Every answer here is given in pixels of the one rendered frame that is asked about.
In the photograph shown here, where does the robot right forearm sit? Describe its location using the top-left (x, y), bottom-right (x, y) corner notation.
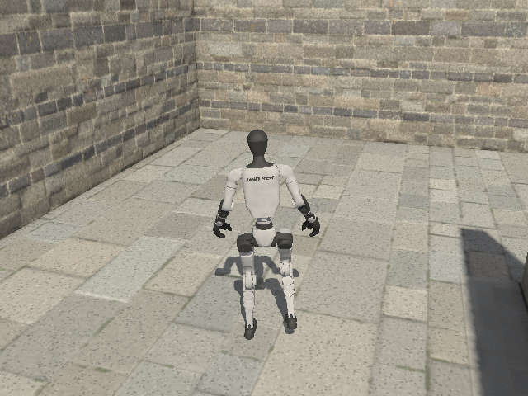
top-left (298, 194), bottom-right (316, 223)

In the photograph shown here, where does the robot thigh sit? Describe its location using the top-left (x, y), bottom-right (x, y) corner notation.
top-left (237, 231), bottom-right (257, 289)
top-left (276, 229), bottom-right (293, 276)

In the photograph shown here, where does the robot right thigh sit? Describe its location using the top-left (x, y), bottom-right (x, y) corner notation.
top-left (276, 229), bottom-right (293, 276)

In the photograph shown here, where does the robot left forearm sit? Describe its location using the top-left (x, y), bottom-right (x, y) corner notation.
top-left (214, 199), bottom-right (229, 226)

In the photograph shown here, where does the right robot hand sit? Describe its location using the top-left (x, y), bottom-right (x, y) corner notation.
top-left (302, 217), bottom-right (320, 237)

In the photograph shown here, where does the robot right upper arm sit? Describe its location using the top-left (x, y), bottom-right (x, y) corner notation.
top-left (276, 164), bottom-right (305, 208)

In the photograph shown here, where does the robot left upper arm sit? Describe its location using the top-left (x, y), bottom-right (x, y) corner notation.
top-left (221, 167), bottom-right (243, 211)

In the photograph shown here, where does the robot left thigh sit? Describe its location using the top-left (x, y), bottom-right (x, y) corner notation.
top-left (237, 231), bottom-right (257, 289)

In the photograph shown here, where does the left robot hand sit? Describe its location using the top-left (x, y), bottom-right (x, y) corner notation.
top-left (213, 223), bottom-right (232, 238)

